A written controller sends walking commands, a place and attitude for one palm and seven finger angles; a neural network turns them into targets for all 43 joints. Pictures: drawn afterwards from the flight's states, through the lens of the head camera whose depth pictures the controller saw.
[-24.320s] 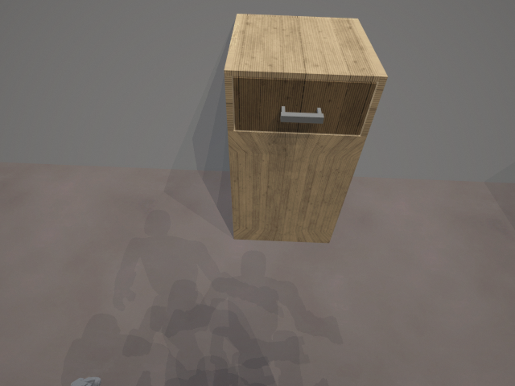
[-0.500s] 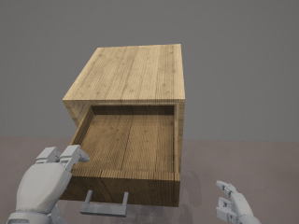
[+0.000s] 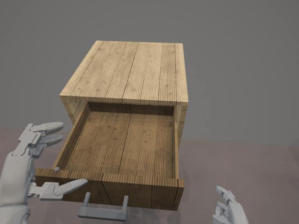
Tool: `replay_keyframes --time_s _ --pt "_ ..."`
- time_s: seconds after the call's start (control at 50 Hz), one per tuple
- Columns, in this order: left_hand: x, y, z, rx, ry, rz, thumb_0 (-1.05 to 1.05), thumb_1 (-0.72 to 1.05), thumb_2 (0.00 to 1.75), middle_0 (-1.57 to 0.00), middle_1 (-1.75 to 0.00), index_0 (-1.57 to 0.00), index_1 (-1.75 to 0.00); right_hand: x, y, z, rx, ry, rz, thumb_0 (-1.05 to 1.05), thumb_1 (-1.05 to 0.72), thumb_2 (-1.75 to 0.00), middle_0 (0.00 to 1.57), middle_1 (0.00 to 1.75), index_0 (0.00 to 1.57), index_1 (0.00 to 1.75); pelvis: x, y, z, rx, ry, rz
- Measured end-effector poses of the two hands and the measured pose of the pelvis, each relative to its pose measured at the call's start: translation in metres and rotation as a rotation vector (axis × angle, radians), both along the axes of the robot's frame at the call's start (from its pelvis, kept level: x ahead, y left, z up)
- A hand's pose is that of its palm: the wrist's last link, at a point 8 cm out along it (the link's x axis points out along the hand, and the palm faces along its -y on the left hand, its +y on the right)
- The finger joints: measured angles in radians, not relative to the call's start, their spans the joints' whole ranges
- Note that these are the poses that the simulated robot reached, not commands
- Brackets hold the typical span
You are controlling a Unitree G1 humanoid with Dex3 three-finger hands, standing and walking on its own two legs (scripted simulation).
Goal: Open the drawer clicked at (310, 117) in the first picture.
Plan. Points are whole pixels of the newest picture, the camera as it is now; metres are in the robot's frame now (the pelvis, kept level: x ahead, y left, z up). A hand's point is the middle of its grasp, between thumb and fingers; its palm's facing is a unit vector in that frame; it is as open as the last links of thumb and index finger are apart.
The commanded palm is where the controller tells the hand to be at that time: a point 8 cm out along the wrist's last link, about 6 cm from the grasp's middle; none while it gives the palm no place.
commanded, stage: draw the hand back to the body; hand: left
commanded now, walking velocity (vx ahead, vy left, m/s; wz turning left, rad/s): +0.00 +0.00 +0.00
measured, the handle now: (104, 205) +0.18 +0.15 -0.05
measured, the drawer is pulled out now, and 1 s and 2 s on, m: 0.28 0.28 0.28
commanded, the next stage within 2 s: step back with the hand held close in 0.60 s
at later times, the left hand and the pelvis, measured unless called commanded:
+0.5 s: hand (47, 168) +0.18 +0.22 +0.16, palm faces +0.38 -0.84 -0.39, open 7.9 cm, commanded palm +0.13 +0.27 +0.18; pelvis +0.00 -0.02 +0.00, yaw +0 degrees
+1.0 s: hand (55, 170) +0.18 +0.21 +0.15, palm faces +0.26 -0.83 -0.49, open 7.4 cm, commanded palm +0.12 +0.26 +0.18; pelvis -0.02 -0.02 +0.00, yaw -1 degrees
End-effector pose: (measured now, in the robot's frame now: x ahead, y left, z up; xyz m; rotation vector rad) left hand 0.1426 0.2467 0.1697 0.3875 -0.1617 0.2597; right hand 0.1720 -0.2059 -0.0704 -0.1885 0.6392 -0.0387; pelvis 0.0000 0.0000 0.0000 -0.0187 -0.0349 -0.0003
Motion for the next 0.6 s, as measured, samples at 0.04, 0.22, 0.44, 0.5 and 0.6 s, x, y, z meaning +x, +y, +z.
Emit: replay_keyframes --time_s 0.04,0.22,0.44,0.5,0.6 --pt "0.0 0.003 0.0 0.01 0.014 0.008 -0.01 -0.03 0.5 -0.27 -0.9 -0.28 -0.89 0.0 -0.003 -0.001 -0.002 0.006 -0.008 0.02 -0.9 -0.9 0.21 0.3 0.21 0.3 0.0 0.0 0.0 0.0 0.003 -0.001" --pt "-0.004 0.017 0.004 0.043 0.02 0.072 -0.01 0.28 0.63 -0.25 -0.7 -0.26 -0.69 0.005 -0.013 -0.001 -0.013 0.011 -0.027 0.02 -0.9 -0.9 0.2 0.3 0.21 0.3 -0.001 -0.004 0.001 0.001 0.003 0.003" --pt "-0.005 0.018 0.007 0.042 0.004 0.123 0.0 0.66 0.8 -0.22 -0.45 -0.23 -0.45 0.008 -0.021 0.0 -0.002 0.006 -0.026 0.02 -0.9 -0.9 0.2 0.3 0.21 0.3 -0.002 -0.013 0.002 0.006 -0.002 0.006" --pt "-0.005 0.013 0.006 0.036 0.01 0.116 0.0 0.75 0.83 -0.21 -0.39 -0.22 -0.39 0.008 -0.023 -0.001 0.0 0.007 -0.027 0.02 -0.9 -0.9 0.2 0.3 0.21 0.3 -0.002 -0.015 0.002 0.007 -0.003 0.006" --pt "-0.006 0.007 0.006 0.04 0.016 0.11 0.01 0.83 0.87 -0.21 -0.34 -0.22 -0.33 0.006 -0.028 -0.002 0.003 0.01 -0.032 0.02 -0.9 -0.9 0.2 0.3 0.21 0.3 -0.003 -0.02 0.002 0.008 -0.004 0.004"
